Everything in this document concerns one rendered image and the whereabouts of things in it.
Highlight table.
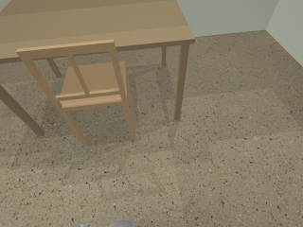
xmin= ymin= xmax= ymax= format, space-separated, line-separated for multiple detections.
xmin=0 ymin=0 xmax=196 ymax=136

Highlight chair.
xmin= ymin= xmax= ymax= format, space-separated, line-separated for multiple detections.
xmin=16 ymin=39 xmax=136 ymax=147

